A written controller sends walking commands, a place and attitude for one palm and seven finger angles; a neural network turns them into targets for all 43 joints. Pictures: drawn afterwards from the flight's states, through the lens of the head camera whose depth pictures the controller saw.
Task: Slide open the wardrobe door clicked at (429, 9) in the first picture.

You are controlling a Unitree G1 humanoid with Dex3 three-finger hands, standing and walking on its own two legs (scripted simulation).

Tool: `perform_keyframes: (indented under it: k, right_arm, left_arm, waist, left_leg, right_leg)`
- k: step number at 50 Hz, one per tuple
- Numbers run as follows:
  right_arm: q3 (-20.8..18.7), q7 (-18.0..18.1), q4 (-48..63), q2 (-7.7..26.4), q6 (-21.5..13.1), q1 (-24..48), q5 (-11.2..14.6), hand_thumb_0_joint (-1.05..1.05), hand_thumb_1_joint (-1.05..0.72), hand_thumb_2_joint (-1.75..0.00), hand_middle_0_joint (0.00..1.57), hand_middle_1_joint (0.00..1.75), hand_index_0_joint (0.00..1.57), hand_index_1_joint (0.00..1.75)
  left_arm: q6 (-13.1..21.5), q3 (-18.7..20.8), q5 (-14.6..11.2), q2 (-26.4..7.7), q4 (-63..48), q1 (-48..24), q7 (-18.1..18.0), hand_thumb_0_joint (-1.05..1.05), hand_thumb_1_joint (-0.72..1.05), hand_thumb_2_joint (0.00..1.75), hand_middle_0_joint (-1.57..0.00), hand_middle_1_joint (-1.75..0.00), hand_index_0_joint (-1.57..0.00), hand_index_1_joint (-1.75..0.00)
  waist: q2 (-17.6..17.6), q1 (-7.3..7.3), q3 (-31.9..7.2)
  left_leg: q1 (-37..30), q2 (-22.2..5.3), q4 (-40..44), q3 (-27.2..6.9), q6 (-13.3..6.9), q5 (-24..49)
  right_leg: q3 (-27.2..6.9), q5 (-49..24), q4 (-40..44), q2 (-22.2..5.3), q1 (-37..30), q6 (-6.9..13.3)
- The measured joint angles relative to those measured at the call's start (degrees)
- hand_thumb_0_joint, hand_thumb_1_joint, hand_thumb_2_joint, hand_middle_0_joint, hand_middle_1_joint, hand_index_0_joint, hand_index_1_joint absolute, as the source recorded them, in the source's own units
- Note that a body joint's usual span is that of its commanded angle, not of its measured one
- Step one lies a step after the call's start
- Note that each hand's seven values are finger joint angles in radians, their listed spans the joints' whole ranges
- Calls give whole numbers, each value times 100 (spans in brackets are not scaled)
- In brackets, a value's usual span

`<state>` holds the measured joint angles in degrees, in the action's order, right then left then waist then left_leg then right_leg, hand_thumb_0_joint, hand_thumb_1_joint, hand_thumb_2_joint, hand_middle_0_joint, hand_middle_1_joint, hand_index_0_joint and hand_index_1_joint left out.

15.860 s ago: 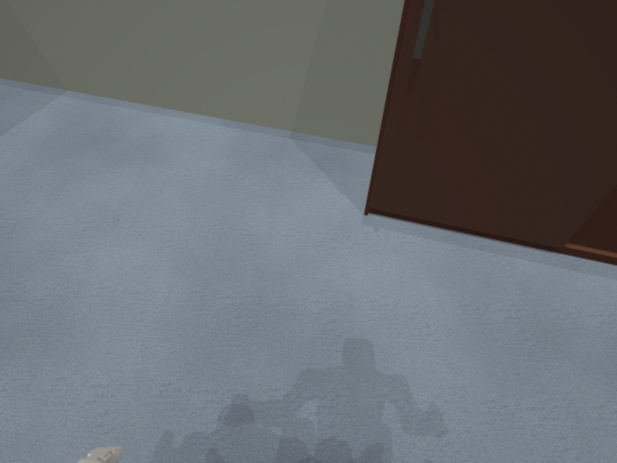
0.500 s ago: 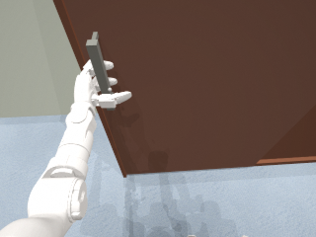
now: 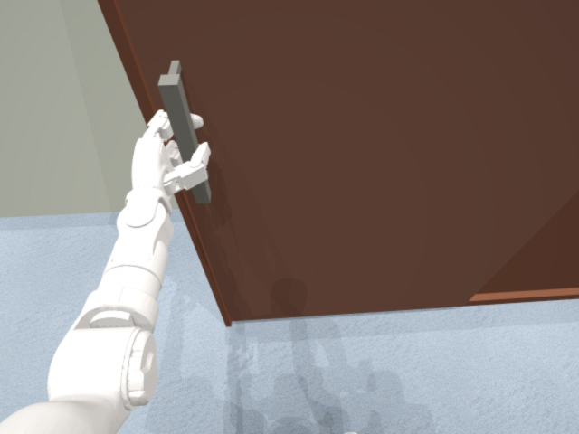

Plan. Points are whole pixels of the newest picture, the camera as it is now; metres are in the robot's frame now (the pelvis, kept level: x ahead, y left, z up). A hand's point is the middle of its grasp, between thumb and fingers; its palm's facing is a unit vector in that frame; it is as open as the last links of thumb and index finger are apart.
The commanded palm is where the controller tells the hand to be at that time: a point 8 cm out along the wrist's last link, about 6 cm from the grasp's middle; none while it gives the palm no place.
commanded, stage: grip the handle and tug to test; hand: left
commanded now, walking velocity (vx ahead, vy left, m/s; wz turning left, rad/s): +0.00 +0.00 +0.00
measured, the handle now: (190, 139) +0.51 +0.15 +0.12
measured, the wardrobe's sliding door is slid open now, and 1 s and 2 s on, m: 0.00 0.00 0.07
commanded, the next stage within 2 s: tug the door sideways, standing still in 0.56 s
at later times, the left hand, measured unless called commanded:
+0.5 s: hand (198, 165) +0.45 +0.13 +0.12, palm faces +0.04 -1.00 +0.02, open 6.3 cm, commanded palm +0.40 +0.18 +0.12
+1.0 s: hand (203, 162) +0.46 +0.12 +0.12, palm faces +0.08 -1.00 +0.01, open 5.9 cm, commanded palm +0.43 +0.13 +0.12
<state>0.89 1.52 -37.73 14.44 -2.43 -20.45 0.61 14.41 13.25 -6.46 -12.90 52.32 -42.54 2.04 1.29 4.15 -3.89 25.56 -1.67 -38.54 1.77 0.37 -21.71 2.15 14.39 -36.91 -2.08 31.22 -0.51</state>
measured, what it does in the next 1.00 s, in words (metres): stands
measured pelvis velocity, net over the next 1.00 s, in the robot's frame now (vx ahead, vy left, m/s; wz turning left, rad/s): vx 0.02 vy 0.01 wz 0.03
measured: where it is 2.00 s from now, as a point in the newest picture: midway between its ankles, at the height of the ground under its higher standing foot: outside the picture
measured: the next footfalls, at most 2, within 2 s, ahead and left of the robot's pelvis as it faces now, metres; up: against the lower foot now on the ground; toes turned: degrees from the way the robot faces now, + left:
left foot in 1.96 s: +0.08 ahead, +0.09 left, +0.00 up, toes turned +11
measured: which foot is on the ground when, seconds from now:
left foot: down 0.00-1.00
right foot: down 0.00-1.00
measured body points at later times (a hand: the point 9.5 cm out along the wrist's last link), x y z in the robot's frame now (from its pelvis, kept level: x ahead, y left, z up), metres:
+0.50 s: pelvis +0.01 +0.00 +0.00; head +0.05 -0.01 +0.45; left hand +0.44 +0.18 +0.12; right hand +0.08 -0.26 -0.11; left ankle -0.03 +0.12 -0.72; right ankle +0.04 -0.13 -0.72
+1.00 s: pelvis +0.02 +0.01 +0.00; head +0.06 +0.00 +0.45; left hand +0.45 +0.17 +0.13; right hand +0.13 -0.24 -0.12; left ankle -0.03 +0.12 -0.72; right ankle +0.04 -0.13 -0.72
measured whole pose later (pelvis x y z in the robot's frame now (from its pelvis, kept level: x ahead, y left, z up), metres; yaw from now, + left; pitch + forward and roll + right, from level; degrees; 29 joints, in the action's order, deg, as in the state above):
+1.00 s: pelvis +0.02 +0.01 +0.00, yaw +2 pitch +9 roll -1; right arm -0.1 0.8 -38.9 12.9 -3.4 -17.9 -0.2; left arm 7.8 6.4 -6.4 -7.1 42.4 -39.0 -4.0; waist 2.0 1.3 -4.4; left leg 23.0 -1.1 -37.0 -0.2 0.3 -22.5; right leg 4.1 15.9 -35.1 -2.8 27.6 -1.0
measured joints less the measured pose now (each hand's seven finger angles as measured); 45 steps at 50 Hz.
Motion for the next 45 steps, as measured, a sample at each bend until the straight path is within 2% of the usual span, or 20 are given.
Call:
perform_keyframes:
  k: [19,36,42,45]
  right_arm:
    - [13,17,113,-6,24,52,15,1,-90,-90,20,30,20,30]
    - [-83,-39,278,-68,39,102,45,1,-90,-90,20,30,20,30]
    - [-101,12,85,-94,17,225,-18,1,-90,-90,20,30,20,30]
    - [-113,-3,-15,-105,-13,255,-48,1,-90,-90,20,30,20,30]
  left_arm:
    - [-143,91,-53,12,-352,272,49,0,65,77,-32,-136,-32,-134]
    - [-759,-136,-122,288,-1914,1316,-166,1,70,74,-26,-134,-26,-132]
    - [-807,-461,34,441,-1679,913,-294,1,73,79,-31,-136,-30,-135]
    - [-775,-565,30,529,-1418,680,-415,1,71,81,-33,-137,-34,-137]
  waist:
    - [10,7,-12]
    - [91,-95,-98]
    - [77,-211,-32]
    - [84,-268,-40]
  left_leg:
    - [-122,-31,107,76,3,6]
    - [-552,-83,423,148,8,-67]
    - [-479,-30,317,-47,5,-104]
    - [-395,8,259,-125,-1,-97]
  right_leg:
    - [-72,-23,80,44,-74,2]
    - [-126,63,331,112,-446,-22]
    - [59,135,298,35,-494,-37]
    - [130,145,265,-12,-459,-43]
